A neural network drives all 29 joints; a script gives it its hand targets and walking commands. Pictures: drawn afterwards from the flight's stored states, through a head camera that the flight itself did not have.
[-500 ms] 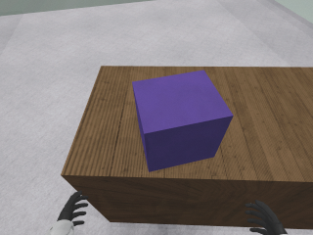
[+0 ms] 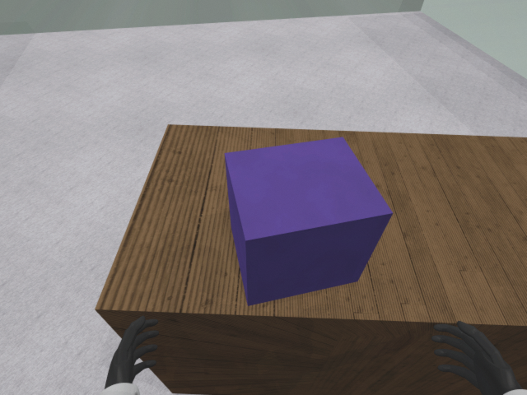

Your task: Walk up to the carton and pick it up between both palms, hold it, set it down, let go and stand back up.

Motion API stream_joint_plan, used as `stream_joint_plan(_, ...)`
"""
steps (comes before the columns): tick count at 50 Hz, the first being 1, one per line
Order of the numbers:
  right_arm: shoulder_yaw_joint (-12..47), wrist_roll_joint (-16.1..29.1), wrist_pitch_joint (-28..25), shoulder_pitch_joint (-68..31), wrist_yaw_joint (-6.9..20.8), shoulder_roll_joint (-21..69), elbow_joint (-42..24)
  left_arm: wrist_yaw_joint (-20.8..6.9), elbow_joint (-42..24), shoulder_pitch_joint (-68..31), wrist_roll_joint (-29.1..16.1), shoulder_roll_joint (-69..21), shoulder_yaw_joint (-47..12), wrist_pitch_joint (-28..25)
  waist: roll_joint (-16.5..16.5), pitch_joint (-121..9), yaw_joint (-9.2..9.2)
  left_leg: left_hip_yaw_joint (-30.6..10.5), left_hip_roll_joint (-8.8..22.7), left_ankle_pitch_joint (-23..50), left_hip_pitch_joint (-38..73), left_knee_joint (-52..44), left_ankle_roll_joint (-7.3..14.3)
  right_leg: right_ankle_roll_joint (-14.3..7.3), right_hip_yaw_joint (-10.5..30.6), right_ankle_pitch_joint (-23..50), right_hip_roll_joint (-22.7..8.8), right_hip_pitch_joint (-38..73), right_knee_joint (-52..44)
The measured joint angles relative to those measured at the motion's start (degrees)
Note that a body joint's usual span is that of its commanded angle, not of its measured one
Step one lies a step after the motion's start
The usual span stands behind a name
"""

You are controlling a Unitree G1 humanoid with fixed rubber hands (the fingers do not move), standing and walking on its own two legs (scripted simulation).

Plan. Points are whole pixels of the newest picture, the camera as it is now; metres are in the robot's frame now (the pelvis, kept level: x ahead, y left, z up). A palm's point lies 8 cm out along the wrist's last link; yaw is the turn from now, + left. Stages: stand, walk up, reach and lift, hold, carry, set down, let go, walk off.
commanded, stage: reach and lift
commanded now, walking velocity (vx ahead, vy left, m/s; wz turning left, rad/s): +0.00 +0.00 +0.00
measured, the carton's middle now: (295, 221) +0.39 -0.01 +0.03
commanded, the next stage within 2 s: none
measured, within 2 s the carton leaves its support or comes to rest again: neither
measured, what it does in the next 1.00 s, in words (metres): stands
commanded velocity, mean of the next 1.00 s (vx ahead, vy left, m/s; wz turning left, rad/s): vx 0.00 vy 0.00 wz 0.00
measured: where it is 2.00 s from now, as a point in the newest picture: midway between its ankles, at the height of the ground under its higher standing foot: outside the picture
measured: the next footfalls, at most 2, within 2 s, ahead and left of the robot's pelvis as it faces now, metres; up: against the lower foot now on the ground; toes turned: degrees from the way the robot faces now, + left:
none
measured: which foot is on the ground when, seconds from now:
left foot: down 0.00-1.00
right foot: down 0.00-1.00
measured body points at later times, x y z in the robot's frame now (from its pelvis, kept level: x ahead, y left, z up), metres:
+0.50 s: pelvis +0.00 -0.01 +0.00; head -0.01 +0.03 +0.45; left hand +0.16 +0.19 +0.02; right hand +0.19 -0.27 +0.04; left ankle -0.01 +0.14 -0.75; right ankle +0.02 -0.09 -0.75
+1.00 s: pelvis +0.01 -0.01 +0.00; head +0.04 +0.02 +0.45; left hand +0.24 +0.18 +0.06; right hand +0.26 -0.27 +0.08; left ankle -0.01 +0.14 -0.75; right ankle +0.02 -0.09 -0.75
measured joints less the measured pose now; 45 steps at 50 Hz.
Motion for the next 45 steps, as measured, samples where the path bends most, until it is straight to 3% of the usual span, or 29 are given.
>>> stream_joint_plan(5, 0.5, 1.0, -1.9, -0.2, -0.5, 1.2, -2.5, 0.4, -3.3, -0.5, -1.7, -1.1, -1.6, -3.1, 2.3, -0.5, -0.17, -0.5, -0.2, -0.6, -0.4, 0.4, 0.0, 0.1, -0.3, -0.9, -0.1, -0.4, 0.7)
stream_joint_plan(10, 1.9, 1.9, -3.7, 2.6, -2.5, 0.3, -5.1, -0.2, -5.1, 0.4, -2.3, -2.0, -1.3, -4.8, 3.2, -0.7, -1.74, -0.8, -0.2, -0.6, 0.6, -0.5, 0.0, 0.2, -0.4, -1.1, 0.0, 0.7, -0.1)
stream_joint_plan(14, 2.8, 3.3, -5.5, 5.2, -3.8, -1.0, -8.3, -0.3, -6.5, 2.7, -2.4, -2.9, -1.0, -5.9, 1.9, -0.6, -2.26, -1.0, 0.0, -0.5, 1.3, -1.0, -0.1, 0.0, -0.1, -1.0, 0.3, 1.2, -0.6)
stream_joint_plan(20, 4.0, 6.5, -7.3, 6.1, -3.1, -2.5, -11.7, 1.5, -9.0, 3.8, -0.7, -4.4, -1.1, -7.3, -2.2, 0.5, -0.49, -0.9, 0.6, -0.2, 1.6, -0.9, -0.8, -0.7, 0.6, -0.3, 1.1, 1.1, -0.3)
stream_joint_plan(26, 3.8, 9.7, -7.0, 2.8, -0.7, -2.8, -10.6, 4.8, -13.4, 2.6, 1.2, -4.6, -3.0, -6.6, -3.3, 0.4, 1.54, -0.9, 0.7, 0.0, 0.4, 0.4, -0.9, -1.0, 0.9, 0.2, 1.3, 0.0, 0.6)
stream_joint_plan(32, 2.1, 10.6, -5.5, -0.5, -0.1, -2.6, -9.4, 6.2, -16.2, 0.5, -0.5, -5.1, -5.2, -5.0, 0.7, -1.6, 1.39, -1.6, -0.5, -0.1, -0.5, 0.9, -0.1, -0.4, 1.3, -0.1, 0.6, -1.0, 1.6)
stream_joint_plan(38, 2.0, 9.0, -1.8, -4.1, -1.3, -2.4, -11.0, 5.1, -12.7, -5.3, -3.1, -6.3, -6.0, -1.3, 4.0, -1.2, 0.46, -1.8, -1.7, 0.0, -0.3, 0.0, 0.9, 0.2, 2.8, -0.2, 0.3, -1.7, 2.1)
stream_joint_plan(45, 2.9, 7.9, 1.1, -5.8, -3.5, -3.5, -15.9, 5.2, -14.4, -9.2, -4.7, -6.6, -4.6, 2.5, 0.4, 0.3, 0.59, -1.5, -0.9, 1.0, -1.1, -2.3, -0.1, -0.4, 3.7, 0.4, 1.3, -3.2, 0.7)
